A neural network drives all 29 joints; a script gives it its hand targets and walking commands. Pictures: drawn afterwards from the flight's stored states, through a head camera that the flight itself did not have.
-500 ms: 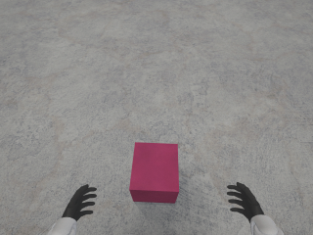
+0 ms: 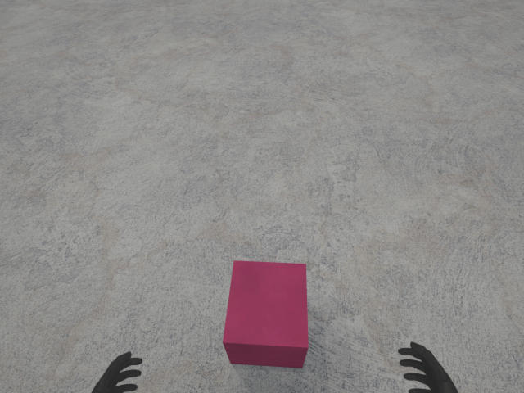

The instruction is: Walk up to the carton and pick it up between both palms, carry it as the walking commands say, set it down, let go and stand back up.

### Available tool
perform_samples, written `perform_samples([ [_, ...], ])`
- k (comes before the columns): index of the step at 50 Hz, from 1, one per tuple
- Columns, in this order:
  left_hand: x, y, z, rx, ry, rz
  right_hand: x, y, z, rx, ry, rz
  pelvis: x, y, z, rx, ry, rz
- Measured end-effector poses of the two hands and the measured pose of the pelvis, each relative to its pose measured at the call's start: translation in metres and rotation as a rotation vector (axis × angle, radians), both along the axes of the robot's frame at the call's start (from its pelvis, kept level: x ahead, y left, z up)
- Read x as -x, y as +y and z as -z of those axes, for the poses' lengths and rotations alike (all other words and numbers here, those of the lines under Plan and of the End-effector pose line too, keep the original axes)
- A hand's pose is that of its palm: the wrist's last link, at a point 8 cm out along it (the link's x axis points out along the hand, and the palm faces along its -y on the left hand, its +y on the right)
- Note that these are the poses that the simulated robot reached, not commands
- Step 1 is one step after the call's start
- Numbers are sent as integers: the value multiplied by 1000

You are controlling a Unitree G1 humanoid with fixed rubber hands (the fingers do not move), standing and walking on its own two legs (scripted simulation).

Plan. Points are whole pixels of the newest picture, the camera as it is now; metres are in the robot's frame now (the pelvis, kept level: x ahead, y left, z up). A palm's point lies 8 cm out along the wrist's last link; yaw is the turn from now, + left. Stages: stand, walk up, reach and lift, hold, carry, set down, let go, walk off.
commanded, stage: stand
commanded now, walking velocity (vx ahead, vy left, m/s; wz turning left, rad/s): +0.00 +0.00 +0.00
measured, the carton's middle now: (267, 314) +0.46 +0.01 -0.65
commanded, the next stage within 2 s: none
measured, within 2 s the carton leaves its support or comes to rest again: neither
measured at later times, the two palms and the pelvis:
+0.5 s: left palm out of the picture +0.10 +0.24 -0.12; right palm out of the picture +0.10 -0.27 -0.13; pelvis +0.04 -0.02 -0.01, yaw +0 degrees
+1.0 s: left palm out of the picture -0.01 +0.22 -0.13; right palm out of the picture +0.01 -0.26 -0.15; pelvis +0.02 -0.02 +0.00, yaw +0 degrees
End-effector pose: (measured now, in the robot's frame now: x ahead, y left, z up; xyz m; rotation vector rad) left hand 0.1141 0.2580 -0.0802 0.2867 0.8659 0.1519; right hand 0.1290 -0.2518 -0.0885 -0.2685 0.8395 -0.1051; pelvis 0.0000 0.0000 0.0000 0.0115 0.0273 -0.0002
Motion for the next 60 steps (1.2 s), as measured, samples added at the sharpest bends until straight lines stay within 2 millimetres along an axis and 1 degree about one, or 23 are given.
perform_samples([
  [4,8,3,8,-10,49,-22,6,-7,13,-4,52,13,-13,-3,2,-1,28,-2],
  [11,4,-6,18,0,91,-40,7,-12,27,-8,122,35,-31,-9,6,-1,45,-3],
  [17,3,-15,27,17,124,-53,12,-17,35,-4,179,55,-39,-13,8,1,42,-4],
  [22,11,-19,33,23,167,-69,22,-21,40,4,232,72,-41,-15,9,3,33,-5],
  [29,33,-18,40,20,243,-93,45,-24,45,12,313,94,-39,-17,8,3,16,-5],
  [39,76,-22,47,28,364,-122,84,-18,53,-4,436,111,-31,-17,5,3,-10,-6],
  [50,119,-37,54,60,472,-140,121,-5,58,-33,537,117,-21,-19,3,2,-32,-7],
  [60,146,-52,58,89,531,-147,145,2,60,-53,594,123,-12,-21,1,3,-42,-9],
])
